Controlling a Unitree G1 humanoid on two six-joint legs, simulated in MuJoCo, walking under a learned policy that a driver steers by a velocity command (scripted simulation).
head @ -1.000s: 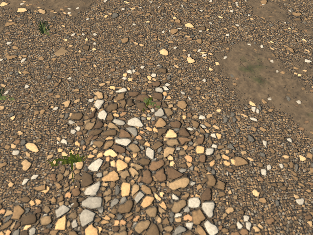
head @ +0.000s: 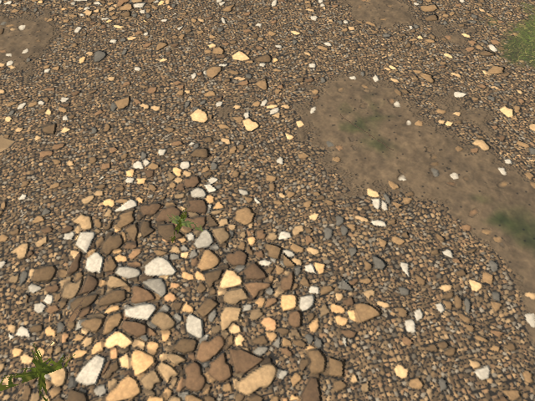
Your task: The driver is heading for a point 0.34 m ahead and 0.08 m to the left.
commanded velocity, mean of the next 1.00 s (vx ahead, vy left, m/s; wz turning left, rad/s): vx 0.21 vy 0.00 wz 0.22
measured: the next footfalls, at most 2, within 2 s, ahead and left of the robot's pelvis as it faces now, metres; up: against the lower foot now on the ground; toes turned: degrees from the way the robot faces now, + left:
right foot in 0.48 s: +0.44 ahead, -0.05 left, +0.00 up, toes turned +13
left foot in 0.84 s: +0.31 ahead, +0.13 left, +0.00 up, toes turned +10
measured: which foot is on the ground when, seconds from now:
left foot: down 0.00-0.50, up 0.52-0.82, down 0.84-1.00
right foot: up 0.00-0.46, down 0.48-1.00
